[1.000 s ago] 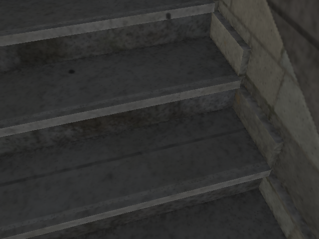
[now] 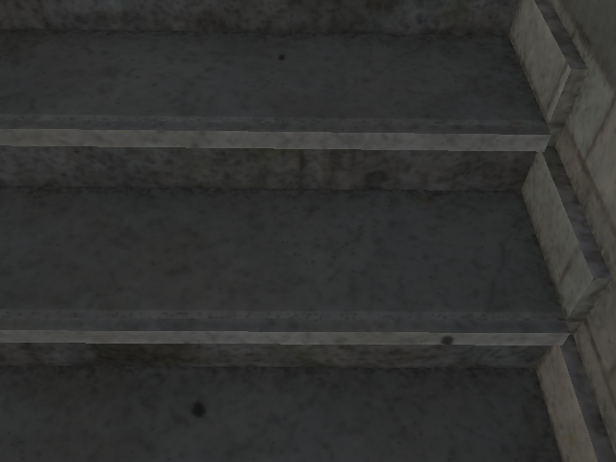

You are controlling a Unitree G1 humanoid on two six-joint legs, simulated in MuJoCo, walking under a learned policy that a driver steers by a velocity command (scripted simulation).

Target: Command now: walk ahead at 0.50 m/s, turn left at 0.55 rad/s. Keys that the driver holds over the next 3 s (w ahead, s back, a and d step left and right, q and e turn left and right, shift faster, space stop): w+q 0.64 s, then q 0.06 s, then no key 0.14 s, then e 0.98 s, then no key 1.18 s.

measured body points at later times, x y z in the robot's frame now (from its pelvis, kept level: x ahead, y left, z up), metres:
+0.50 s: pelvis +0.28 +0.06 +0.14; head +0.29 +0.08 +0.59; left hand +0.22 +0.28 -0.02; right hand +0.51 -0.09 +0.03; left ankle +0.34 +0.15 -0.50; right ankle +0.16 -0.14 -0.44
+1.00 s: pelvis +0.51 +0.08 +0.31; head +0.51 +0.07 +0.76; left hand +0.58 +0.35 +0.21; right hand +0.68 -0.14 +0.17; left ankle +0.36 +0.15 -0.32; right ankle +0.66 +0.03 -0.33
